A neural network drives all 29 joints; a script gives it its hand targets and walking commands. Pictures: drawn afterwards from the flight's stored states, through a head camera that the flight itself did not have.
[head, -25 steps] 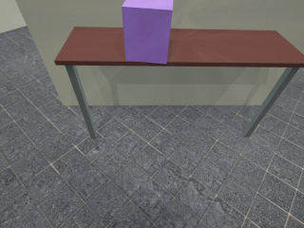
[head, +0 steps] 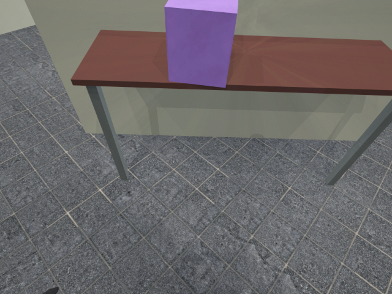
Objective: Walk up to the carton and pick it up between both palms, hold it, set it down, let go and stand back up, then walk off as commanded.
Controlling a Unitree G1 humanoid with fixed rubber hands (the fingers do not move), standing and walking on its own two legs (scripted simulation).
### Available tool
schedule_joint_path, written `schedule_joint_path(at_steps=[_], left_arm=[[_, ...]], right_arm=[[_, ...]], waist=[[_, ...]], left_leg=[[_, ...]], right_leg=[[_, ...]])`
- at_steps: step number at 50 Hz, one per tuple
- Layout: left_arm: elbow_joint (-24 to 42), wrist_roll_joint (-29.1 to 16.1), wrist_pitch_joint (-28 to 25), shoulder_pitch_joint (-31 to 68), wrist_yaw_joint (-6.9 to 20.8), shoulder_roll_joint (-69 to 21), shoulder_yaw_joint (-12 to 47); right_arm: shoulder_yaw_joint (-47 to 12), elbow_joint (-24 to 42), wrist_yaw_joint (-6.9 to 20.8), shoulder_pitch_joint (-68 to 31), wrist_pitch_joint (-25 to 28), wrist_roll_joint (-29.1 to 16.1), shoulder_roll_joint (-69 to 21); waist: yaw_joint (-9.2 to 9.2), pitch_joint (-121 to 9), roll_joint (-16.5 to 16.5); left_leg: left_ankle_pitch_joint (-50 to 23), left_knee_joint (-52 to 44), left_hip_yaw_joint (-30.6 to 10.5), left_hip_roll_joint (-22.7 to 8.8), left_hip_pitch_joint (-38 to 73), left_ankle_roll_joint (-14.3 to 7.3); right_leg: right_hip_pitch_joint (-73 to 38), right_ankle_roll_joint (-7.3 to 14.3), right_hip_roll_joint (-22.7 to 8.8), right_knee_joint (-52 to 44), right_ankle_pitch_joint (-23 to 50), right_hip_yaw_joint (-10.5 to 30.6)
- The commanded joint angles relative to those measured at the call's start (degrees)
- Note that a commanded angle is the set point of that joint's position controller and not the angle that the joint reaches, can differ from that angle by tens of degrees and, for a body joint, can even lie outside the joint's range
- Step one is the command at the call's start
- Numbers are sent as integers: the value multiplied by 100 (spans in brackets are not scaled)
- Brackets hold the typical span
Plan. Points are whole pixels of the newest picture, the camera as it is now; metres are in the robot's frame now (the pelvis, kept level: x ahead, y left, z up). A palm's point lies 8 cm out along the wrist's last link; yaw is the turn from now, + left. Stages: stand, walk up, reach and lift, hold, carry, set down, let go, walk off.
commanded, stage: walk off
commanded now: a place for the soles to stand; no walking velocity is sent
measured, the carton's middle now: (202, 38) +0.90 +0.01 +0.09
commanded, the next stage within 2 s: stand in 0.40 s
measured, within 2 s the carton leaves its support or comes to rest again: neither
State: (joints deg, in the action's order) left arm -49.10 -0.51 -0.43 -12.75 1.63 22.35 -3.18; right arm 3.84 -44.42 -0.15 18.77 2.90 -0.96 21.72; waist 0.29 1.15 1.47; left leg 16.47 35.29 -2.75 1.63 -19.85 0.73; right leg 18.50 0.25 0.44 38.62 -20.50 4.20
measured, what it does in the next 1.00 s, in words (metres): stands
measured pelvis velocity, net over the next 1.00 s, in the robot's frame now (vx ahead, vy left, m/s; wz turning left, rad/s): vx -0.02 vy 0.01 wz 0.00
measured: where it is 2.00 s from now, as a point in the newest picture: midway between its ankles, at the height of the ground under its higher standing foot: outside the picture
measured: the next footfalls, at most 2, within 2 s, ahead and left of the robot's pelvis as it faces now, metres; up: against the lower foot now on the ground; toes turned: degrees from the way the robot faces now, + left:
none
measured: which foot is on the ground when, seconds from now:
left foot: down 0.00-1.00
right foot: down 0.00-1.00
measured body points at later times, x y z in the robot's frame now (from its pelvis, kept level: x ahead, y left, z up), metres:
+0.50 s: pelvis -0.02 +0.00 +0.00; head +0.00 +0.00 +0.45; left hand +0.10 +0.32 -0.10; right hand +0.10 -0.31 -0.09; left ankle +0.02 +0.14 -0.72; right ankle -0.01 -0.12 -0.72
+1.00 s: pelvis -0.02 +0.01 +0.01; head -0.02 +0.01 +0.46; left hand +0.08 +0.33 -0.10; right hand +0.09 -0.30 -0.09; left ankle +0.02 +0.14 -0.72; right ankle -0.01 -0.12 -0.72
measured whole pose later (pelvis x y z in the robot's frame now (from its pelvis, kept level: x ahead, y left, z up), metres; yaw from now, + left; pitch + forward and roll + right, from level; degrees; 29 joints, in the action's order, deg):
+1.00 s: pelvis -0.02 +0.01 +0.01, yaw +0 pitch +1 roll +1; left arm -54.4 -0.5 -1.0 -8.9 1.6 22.3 -3.2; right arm 3.8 -45.2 0.3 13.1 2.6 -1.0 21.6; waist 0.3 -0.4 0.5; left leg 12.4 31.6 -2.8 1.4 -19.9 0.5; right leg 18.1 -0.1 0.4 34.0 -16.6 4.2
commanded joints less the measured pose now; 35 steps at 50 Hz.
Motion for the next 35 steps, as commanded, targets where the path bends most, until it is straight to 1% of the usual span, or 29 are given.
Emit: schedule_joint_path(at_steps=[1, 2, 3, 4, 5, 6, 8, 9, 10, 11, 12, 13, 14, 15, 16, 17, 18, 19, 21, 22, 24, 25, 26, 29, 30, 31, 32, 34, 35], left_arm=[[404, 156, -252, 151, -176, 1252, -244], [444, 160, -235, 153, -177, 1301, -234], [375, 167, -244, 171, -179, 1274, -232], [365, 168, -221, 291, -177, 1219, -221], [471, 162, -198, 411, -179, 1138, -176], [386, 127, -180, 422, -161, 1115, -165], [325, 112, -144, 300, -175, 992, -137], [308, 112, -125, 225, -166, 1029, -158], [223, 120, -129, 237, -179, 1106, -170], [356, 172, -164, 435, -187, 1188, -150], [307, 193, -177, 400, -174, 1180, -183], [351, 204, -196, 632, -147, 1167, -159], [417, 203, -199, 482, -145, 1169, -179], [370, 199, -203, 615, -133, 1123, -148], [343, 181, -203, 585, -145, 1116, -148], [324, 153, -174, 620, -126, 1086, -150], [352, 152, -127, 654, -139, 1018, -119], [355, 163, -132, 638, -135, 992, -100], [118, 94, -172, 591, -125, 879, -71], [90, 156, -159, 756, -123, 926, -78], [-55, 100, -179, 580, -125, 1071, -72], [-55, 199, -222, 746, -130, 1010, -54], [-20, 201, -218, 824, -117, 1175, -44], [-95, 159, -234, 716, -138, 920, 23], [-215, 174, -237, 679, -111, 1028, -3], [-244, 126, -247, 695, -123, 1050, -70], [-305, 127, -250, 646, -110, 1073, -34], [-177, 111, -245, 944, -98, 1000, -28], [-213, 173, -227, 952, -90, 957, -17]], right_arm=[[98, 107, -156, -420, 138, 214, 1042], [125, 112, -134, -485, 134, 201, 1103], [128, 71, -139, -405, 128, 207, 1130], [106, 65, -131, -497, 129, 193, 1150], [141, 59, -133, -509, 148, 165, 1169], [141, 75, -160, -594, 159, 214, 1259], [125, 40, -150, -680, 122, 209, 1258], [83, 30, -129, -706, 112, 210, 1206], [97, 41, -115, -813, 92, 223, 1232], [118, 18, -113, -690, 90, 160, 1175], [91, 3, -87, -781, 82, 169, 1177], [116, -93, -96, -744, 90, 173, 1137], [93, -4, -104, -802, 108, 160, 1135], [126, -107, -103, -763, 92, 163, 1098], [134, -12, -97, -901, 106, 156, 1098], [93, -62, -95, -902, 116, 169, 1194], [122, -125, -102, -829, 115, 204, 1189], [124, -143, -82, -756, 123, 179, 1275], [107, -124, -45, -1055, 88, 271, 1330], [107, -174, -28, -1015, 80, 254, 1263], [105, -86, -3, -1196, 83, 261, 1178], [69, -91, -10, -1196, 95, 219, 1059], [43, -154, -3, -986, 98, 176, 1033], [116, -108, -11, -909, 96, 251, 1259], [124, -134, -35, -1150, 74, 285, 1215], [131, -48, -20, -1080, 82, 279, 1112], [88, -118, 12, -1120, 67, 279, 1153], [47, -216, 1, -1141, 70, 218, 1087], [48, -159, -31, -1039, 69, 247, 953]], waist=[[95, -873, 182], [60, -807, 70], [-1, -934, 105], [12, -926, -28], [-33, -895, 30], [-3, -822, 8], [106, -497, -329], [89, -674, -503], [133, -637, -368], [2, -800, 148], [9, -676, 143], [-81, -685, 111], [-33, -653, 34], [-79, -749, -92], [-71, -681, -80], [-30, -451, -136], [-80, -594, -198], [-68, -424, -244], [205, -467, -293], [174, -637, -34], [208, -417, -349], [-18, -503, -112], [-26, -344, -1], [-19, -392, -273], [74, -480, -211], [109, -607, -192], [108, -434, -282], [90, -354, -58], [-28, -522, -69]], left_leg=[[-1747, 272, -276, -397, 411, -359], [-1837, 192, -276, -418, 611, -346], [-1576, 181, -197, -379, 644, -348], [-2183, 68, -361, -476, 830, -436], [-2058, -137, -475, -524, 790, -425], [-2463, -143, -633, -669, 1003, -599], [-2277, -490, -784, -895, 595, -678], [-2127, -553, -823, -950, 654, -686], [-1917, -322, -730, -855, 613, -660], [-1748, -369, -701, -660, 610, -528], [-1384, -94, -391, -472, 445, -441], [-1328, -206, -391, -335, 651, -359], [-1327, -180, -282, -395, 665, -394], [-1247, -371, -363, -403, 852, -368], [-1236, -368, -485, -427, 804, -414], [-1101, -568, -548, -523, 739, -488], [-793, -759, -766, -582, 765, -546], [-680, -905, -955, -704, 411, -571], [-224, -1030, -1000, -818, 239, -679], [-166, -913, -897, -759, 318, -582], [-571, -636, -629, -596, 534, -483], [-512, -613, -577, -576, 639, -436], [-593, -640, -569, -537, 687, -393], [-418, -774, -780, -626, 747, -484], [-522, -910, -808, -737, 698, -471], [-687, -808, -792, -691, 749, -496], [-738, -766, -587, -599, 669, -431], [-209, -954, -766, -612, 577, -460], [-242, -995, -674, -617, 767, -480]], right_leg=[[-954, 646, -781, -976, 2751, 998], [-808, 674, -881, -954, 2968, 1065], [-924, 632, -781, -833, 2963, 902], [-758, 590, -712, -706, 3054, 789], [-694, 496, -583, -633, 2682, 571], [-409, 377, -468, -478, 2694, 461], [-455, 280, -326, -506, 1896, 317], [-636, 276, -321, -544, 1677, 217], [-629, 337, -356, -731, 1552, 332], [-740, 421, -501, -1004, 1559, 559], [-677, 461, -642, -1170, 1535, 729], [-584, 547, -698, -1195, 1826, 995], [-556, 491, -694, -1133, 2022, 806], [-536, 561, -757, -1074, 1920, 827], [-438, 469, -576, -1130, 1734, 805], [-297, 366, -486, -1085, 1483, 615], [-185, 340, -450, -969, 1022, 533], [-415, 334, -383, -916, 872, 413], [-599, 277, -337, -967, 448, 516], [-682, 295, -481, -1128, 315, 490], [-272, 324, -537, -1316, 269, 749], [-335, 377, -584, -1419, 578, 768], [-195, 371, -677, -1459, 483, 907], [-162, 311, -467, -1358, 426, 647], [-251, 243, -422, -1341, 210, 515], [-349, 236, -464, -1427, 248, 642], [-321, 238, -501, -1411, 505, 667], [-295, 335, -575, -1530, 290, 737], [-384, 305, -539, -1506, 278, 716]])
